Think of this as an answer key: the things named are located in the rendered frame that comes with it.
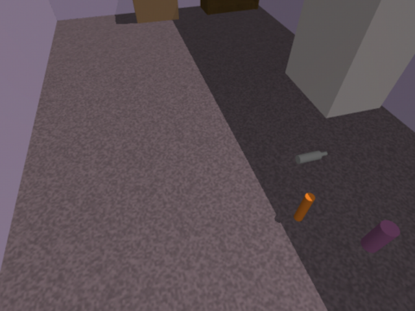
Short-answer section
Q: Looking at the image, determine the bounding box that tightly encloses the bookshelf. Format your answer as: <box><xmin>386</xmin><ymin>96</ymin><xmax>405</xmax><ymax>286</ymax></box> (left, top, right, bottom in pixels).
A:
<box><xmin>200</xmin><ymin>0</ymin><xmax>259</xmax><ymax>15</ymax></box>

